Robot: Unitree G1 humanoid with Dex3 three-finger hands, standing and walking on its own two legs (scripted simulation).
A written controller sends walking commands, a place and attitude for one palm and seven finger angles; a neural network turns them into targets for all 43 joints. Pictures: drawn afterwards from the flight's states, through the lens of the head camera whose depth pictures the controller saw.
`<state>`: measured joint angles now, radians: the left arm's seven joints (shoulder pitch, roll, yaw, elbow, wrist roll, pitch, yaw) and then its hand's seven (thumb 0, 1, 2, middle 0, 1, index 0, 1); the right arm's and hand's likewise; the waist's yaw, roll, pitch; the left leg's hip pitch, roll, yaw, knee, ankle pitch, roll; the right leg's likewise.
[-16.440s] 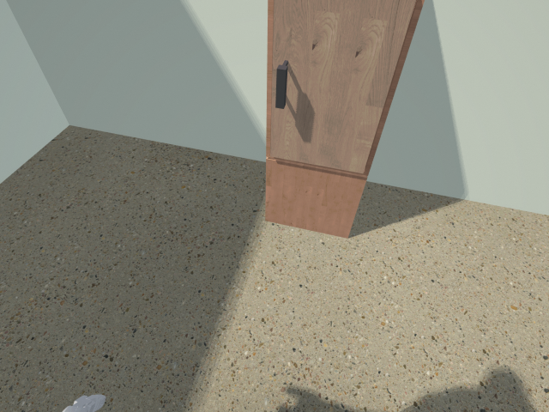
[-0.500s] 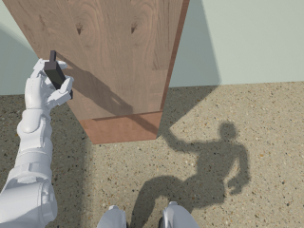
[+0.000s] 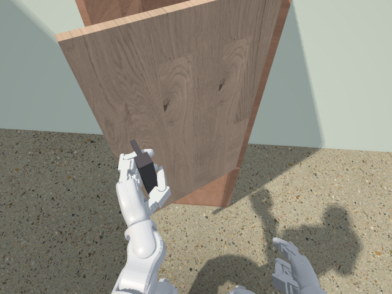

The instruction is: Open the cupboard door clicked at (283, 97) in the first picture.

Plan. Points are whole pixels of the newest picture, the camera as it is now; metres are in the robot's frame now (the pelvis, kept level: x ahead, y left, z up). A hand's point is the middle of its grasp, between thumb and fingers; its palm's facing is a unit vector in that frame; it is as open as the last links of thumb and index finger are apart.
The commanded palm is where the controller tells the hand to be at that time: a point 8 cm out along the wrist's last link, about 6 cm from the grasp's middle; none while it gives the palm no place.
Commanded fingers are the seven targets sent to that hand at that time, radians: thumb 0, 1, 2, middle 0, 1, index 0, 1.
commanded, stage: pull the door open along its arc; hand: left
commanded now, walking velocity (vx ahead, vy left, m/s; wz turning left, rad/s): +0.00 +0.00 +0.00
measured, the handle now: (144, 168) +0.36 +0.14 +0.04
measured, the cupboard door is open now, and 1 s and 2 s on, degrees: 35 48 50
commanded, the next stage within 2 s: open thumb and fingers to let go in 0.24 s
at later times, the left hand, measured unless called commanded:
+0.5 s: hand (186, 211) +0.26 +0.04 +0.05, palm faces +0.39 -0.92 -0.04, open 7.0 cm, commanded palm +0.22 +0.08 +0.04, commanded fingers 0.00 0.27 0.63 -0.35 -1.28 -0.35 -1.28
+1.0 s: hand (184, 212) +0.27 +0.05 +0.05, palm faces +0.36 -0.93 -0.03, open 14.1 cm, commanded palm +0.22 +0.08 +0.04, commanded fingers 0.00 -0.50 0.30 -0.20 -0.60 -0.20 -0.60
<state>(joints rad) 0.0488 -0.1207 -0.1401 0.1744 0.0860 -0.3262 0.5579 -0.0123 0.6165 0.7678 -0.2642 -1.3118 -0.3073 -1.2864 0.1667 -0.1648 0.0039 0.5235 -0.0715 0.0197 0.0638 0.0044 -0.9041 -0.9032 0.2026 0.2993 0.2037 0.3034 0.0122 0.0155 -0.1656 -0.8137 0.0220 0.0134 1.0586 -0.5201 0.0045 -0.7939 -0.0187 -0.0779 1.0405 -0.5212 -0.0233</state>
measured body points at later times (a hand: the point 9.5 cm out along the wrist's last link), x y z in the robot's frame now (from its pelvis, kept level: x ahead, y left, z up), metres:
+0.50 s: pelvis -0.01 -0.05 +0.00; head +0.04 -0.06 +0.45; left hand +0.24 +0.09 +0.05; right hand +0.17 -0.26 -0.10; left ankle -0.01 +0.11 -0.67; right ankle -0.01 -0.11 -0.67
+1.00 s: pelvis -0.02 -0.03 +0.00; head +0.03 -0.05 +0.44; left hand +0.24 +0.09 +0.05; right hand +0.16 -0.24 -0.11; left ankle -0.01 +0.11 -0.67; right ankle -0.01 -0.11 -0.67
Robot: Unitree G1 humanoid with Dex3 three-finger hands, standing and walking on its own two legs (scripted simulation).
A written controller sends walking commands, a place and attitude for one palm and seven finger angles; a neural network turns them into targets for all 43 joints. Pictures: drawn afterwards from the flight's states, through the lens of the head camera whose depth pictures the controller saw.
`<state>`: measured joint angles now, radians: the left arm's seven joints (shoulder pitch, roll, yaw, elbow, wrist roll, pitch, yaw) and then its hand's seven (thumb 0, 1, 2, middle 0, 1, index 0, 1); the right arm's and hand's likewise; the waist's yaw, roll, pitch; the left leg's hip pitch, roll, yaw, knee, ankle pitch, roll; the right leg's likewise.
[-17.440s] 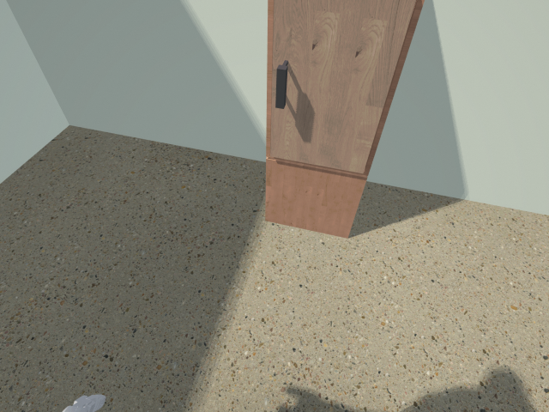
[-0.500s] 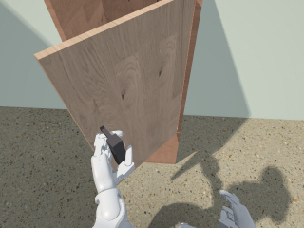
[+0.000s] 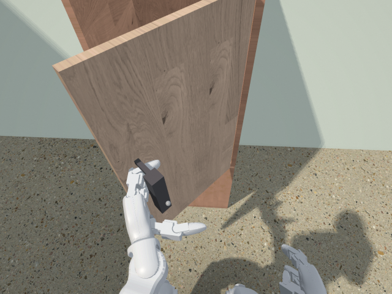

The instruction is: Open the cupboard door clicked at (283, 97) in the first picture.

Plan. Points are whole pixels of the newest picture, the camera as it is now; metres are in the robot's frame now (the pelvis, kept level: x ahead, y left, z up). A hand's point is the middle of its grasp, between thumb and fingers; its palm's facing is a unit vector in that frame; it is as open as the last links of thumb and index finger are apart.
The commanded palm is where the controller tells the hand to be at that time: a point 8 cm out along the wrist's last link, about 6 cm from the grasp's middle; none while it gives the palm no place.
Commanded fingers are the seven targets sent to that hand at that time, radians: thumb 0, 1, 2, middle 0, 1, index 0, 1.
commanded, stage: open thumb and fingers to let go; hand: left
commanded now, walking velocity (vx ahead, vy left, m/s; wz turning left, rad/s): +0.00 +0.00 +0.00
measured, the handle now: (151, 185) +0.32 +0.11 +0.04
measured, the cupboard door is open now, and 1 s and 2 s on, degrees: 48 50 50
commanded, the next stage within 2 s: slide the hand sideways off the handle in 0.16 s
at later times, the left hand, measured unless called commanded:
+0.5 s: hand (165, 220) +0.25 +0.07 +0.05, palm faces -0.15 -0.99 -0.02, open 16.3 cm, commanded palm +0.23 +0.11 +0.05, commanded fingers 0.00 -0.50 0.30 -0.15 -0.30 -0.15 -0.30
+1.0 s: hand (145, 239) +0.22 +0.10 +0.05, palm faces -0.08 -1.00 -0.01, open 16.3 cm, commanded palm +0.18 +0.16 +0.05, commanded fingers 0.00 -0.50 0.30 -0.15 -0.30 -0.15 -0.30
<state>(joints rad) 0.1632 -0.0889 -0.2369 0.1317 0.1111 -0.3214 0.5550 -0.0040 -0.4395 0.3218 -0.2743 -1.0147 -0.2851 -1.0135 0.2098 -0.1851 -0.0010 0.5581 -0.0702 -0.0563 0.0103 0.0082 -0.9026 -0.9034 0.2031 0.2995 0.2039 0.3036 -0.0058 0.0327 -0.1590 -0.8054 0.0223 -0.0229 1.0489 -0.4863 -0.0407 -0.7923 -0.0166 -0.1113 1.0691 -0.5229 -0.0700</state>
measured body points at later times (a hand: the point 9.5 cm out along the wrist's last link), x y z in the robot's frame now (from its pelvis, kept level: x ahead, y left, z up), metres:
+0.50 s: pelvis -0.02 +0.02 -0.01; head +0.04 +0.00 +0.44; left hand +0.25 +0.12 +0.05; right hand +0.16 -0.20 -0.10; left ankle +0.02 +0.15 -0.66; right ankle +0.00 -0.07 -0.66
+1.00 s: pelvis +0.00 +0.03 -0.01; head +0.06 +0.02 +0.43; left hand +0.21 +0.15 +0.05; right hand +0.19 -0.19 -0.09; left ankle +0.02 +0.15 -0.66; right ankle +0.00 -0.07 -0.66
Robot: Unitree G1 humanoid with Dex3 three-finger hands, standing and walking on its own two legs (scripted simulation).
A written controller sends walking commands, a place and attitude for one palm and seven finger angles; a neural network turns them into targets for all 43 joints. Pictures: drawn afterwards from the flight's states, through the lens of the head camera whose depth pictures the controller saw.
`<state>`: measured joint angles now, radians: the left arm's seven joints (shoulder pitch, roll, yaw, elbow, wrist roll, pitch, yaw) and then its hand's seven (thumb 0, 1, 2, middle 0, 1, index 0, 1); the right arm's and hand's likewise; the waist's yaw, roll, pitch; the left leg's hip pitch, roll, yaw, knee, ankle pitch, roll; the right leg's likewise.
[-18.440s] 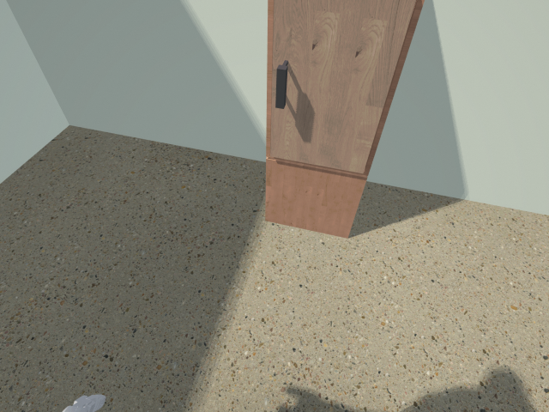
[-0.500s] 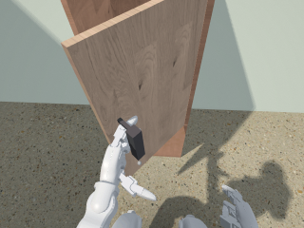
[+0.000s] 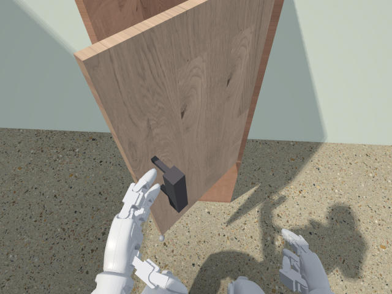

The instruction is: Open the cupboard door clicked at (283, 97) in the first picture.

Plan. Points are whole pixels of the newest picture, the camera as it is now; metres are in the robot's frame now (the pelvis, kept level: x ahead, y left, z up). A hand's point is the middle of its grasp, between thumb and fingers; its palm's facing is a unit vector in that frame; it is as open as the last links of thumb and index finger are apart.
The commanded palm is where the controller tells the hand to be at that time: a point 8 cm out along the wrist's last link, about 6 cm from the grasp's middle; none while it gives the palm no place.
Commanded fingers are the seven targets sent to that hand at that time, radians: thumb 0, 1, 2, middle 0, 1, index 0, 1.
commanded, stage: slide the hand sideways off the handle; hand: left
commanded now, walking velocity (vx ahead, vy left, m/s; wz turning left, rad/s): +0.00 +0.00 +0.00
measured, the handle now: (168, 183) +0.32 +0.08 +0.06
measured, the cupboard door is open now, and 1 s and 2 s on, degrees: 50 50 50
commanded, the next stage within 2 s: draw the hand back to the body in 0.46 s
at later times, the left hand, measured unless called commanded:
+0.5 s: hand (130, 258) +0.18 +0.12 +0.06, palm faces +0.01 -1.00 -0.04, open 16.1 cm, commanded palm +0.15 +0.17 +0.06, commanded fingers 0.00 -0.50 0.30 -0.15 -0.30 -0.15 -0.30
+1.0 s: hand (84, 255) +0.17 +0.17 +0.12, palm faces -0.02 -1.00 -0.07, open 16.3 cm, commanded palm +0.14 +0.23 +0.14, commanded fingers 0.00 -0.40 0.34 -0.15 -0.30 -0.15 -0.30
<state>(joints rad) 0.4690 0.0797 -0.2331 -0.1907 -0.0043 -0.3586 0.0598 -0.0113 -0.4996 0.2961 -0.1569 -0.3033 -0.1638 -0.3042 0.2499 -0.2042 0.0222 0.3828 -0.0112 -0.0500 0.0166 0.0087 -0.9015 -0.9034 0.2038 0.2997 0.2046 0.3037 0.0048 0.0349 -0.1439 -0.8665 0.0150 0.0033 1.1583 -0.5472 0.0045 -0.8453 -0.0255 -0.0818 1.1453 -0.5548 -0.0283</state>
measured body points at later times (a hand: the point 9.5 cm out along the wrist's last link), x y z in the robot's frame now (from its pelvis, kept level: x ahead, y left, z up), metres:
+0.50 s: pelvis +0.00 -0.01 -0.01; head +0.06 -0.02 +0.44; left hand +0.18 +0.18 +0.06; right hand +0.20 -0.24 -0.08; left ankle +0.01 +0.12 -0.65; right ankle +0.00 -0.10 -0.65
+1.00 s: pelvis +0.00 +0.00 +0.02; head +0.02 +0.00 +0.47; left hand +0.17 +0.22 +0.13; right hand +0.19 -0.22 -0.04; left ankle +0.01 +0.12 -0.65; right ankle +0.00 -0.10 -0.65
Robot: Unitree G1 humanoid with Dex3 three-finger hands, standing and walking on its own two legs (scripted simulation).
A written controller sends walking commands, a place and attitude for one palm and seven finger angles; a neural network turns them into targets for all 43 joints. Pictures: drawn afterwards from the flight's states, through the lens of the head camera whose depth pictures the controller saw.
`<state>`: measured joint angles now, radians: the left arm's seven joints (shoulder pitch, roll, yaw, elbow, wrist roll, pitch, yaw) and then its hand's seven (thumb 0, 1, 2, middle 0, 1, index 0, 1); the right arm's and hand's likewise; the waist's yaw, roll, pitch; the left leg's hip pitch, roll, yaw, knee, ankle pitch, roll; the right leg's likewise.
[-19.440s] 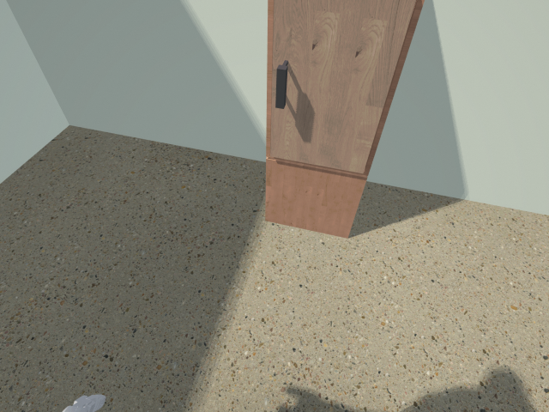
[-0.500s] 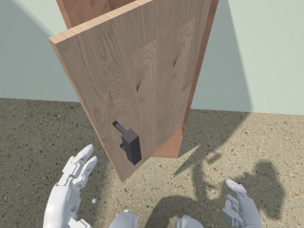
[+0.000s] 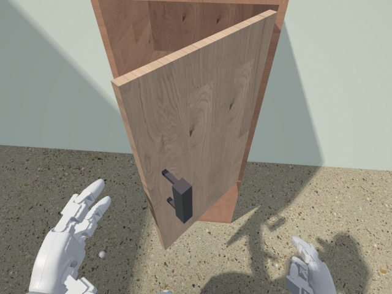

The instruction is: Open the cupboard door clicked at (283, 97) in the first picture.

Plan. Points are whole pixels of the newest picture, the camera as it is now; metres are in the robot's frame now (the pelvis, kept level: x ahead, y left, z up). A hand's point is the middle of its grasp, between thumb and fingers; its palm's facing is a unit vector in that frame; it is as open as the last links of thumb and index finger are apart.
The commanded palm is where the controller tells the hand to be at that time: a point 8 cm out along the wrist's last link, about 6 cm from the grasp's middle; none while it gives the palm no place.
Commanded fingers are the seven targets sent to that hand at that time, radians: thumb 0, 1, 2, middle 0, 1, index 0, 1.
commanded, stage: draw the hand back to the body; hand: left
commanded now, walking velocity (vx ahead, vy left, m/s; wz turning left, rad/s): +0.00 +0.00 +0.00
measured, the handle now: (176, 195) +0.31 +0.07 +0.03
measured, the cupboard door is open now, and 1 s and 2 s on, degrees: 50 50 50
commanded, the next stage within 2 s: step back with the hand held close in 1.14 s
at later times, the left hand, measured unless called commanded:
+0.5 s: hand (38, 209) +0.20 +0.24 +0.17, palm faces +0.32 -0.87 -0.38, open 12.3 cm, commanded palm +0.16 +0.29 +0.20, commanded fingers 0.00 0.48 0.72 -0.19 -0.30 -0.19 -0.30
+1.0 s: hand (14, 177) +0.22 +0.26 +0.22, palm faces +0.43 -0.81 -0.39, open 7.6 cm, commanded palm +0.17 +0.30 +0.24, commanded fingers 0.00 0.90 0.90 -0.20 -0.30 -0.20 -0.30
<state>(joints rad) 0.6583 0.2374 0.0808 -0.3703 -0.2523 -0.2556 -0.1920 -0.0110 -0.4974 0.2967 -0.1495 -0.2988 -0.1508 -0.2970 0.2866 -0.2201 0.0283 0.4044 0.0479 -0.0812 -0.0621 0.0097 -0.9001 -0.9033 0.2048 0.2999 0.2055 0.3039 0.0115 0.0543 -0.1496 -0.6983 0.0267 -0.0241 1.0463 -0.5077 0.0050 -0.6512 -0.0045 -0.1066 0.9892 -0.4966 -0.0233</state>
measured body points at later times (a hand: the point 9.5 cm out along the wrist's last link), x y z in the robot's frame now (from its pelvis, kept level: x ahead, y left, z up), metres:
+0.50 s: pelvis +0.02 +0.02 +0.06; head +0.00 +0.00 +0.50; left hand +0.18 +0.29 +0.19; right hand +0.21 -0.19 -0.02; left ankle +0.01 +0.11 -0.67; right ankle +0.00 -0.11 -0.67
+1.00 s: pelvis +0.03 +0.00 +0.07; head +0.01 -0.01 +0.52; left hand +0.19 +0.30 +0.24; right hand +0.22 -0.22 -0.01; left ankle +0.01 +0.11 -0.67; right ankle +0.00 -0.11 -0.67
